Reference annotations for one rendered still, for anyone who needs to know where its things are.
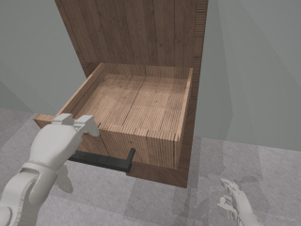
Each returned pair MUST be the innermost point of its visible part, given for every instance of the left robot forearm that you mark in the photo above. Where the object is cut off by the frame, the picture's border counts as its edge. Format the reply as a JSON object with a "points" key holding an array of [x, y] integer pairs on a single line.
{"points": [[25, 193]]}

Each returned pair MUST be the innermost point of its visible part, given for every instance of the cabinet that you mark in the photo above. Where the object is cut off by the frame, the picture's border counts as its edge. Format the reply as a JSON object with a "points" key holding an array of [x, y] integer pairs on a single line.
{"points": [[167, 33]]}

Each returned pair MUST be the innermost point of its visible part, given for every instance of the drawer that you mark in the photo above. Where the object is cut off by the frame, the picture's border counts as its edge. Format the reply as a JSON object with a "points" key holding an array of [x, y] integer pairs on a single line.
{"points": [[134, 106]]}

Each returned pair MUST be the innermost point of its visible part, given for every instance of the right robot hand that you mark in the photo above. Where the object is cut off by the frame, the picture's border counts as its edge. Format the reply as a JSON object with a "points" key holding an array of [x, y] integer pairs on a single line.
{"points": [[231, 207]]}

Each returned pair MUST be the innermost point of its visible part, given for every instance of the left robot hand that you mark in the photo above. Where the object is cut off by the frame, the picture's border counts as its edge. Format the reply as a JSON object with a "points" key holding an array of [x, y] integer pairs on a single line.
{"points": [[55, 143]]}

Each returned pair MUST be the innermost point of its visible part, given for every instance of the handle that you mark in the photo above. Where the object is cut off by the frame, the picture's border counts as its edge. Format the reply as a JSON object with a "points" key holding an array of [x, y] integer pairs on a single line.
{"points": [[104, 161]]}

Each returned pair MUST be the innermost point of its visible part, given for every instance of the right robot forearm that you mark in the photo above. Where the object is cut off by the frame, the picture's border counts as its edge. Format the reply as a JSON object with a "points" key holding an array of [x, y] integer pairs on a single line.
{"points": [[248, 219]]}

